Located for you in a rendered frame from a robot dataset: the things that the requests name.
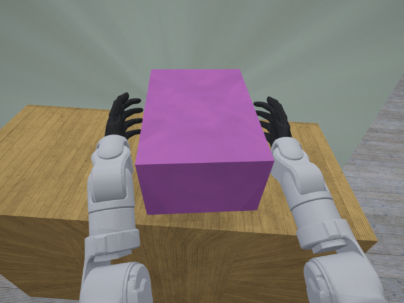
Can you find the left robot forearm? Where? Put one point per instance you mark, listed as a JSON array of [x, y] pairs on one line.
[[112, 229]]

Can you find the carton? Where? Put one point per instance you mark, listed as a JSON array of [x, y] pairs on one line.
[[201, 148]]

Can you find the left robot upper arm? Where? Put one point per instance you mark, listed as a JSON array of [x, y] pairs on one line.
[[118, 283]]

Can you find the right robot upper arm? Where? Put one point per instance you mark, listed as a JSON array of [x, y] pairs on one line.
[[342, 278]]

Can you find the robot left hand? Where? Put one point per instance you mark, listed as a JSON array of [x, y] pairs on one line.
[[116, 123]]

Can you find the robot right hand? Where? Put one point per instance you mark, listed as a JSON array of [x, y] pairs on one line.
[[278, 126]]

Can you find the pedestal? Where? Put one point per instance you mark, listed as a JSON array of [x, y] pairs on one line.
[[213, 257]]

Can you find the right robot forearm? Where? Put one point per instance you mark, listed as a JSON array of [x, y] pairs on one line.
[[320, 226]]

